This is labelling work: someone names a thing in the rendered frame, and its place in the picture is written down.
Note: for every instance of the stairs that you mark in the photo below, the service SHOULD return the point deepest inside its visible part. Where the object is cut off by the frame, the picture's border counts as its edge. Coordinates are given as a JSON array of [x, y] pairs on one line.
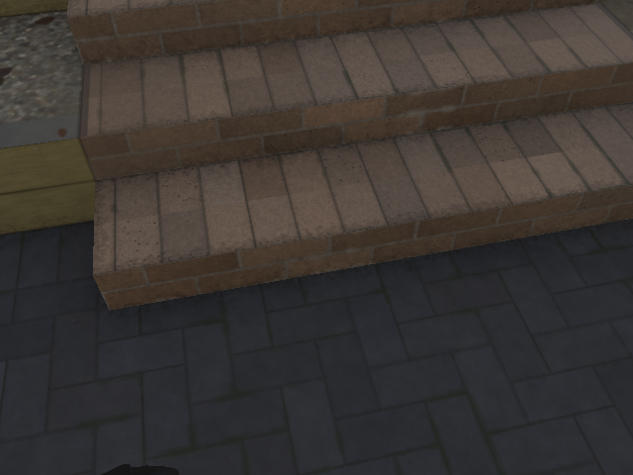
[[242, 142]]

